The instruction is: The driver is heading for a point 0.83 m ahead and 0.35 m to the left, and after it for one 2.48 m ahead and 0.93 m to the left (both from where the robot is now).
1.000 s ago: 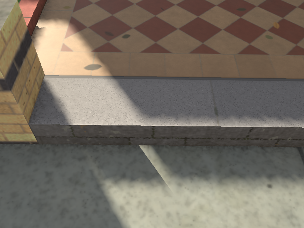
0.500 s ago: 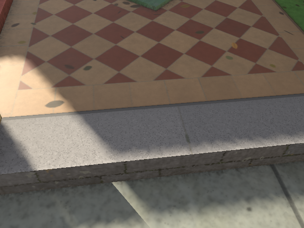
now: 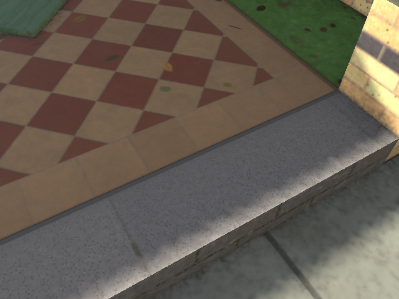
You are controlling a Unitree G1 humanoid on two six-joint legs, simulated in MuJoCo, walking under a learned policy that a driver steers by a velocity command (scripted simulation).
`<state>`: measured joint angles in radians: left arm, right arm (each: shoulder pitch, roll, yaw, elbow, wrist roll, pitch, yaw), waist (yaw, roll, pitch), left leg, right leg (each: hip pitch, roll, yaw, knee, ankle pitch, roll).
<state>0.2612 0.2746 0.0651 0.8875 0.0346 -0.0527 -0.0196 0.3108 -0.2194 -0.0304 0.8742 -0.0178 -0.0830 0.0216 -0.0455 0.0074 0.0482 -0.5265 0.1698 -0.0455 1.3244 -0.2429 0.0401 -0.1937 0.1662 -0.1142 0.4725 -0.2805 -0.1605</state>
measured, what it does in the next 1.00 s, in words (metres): climbs, turning left: left foot, then right foot 0.17 m higher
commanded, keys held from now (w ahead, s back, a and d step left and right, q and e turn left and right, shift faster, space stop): w+q+shift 0.88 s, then w+e+shift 0.12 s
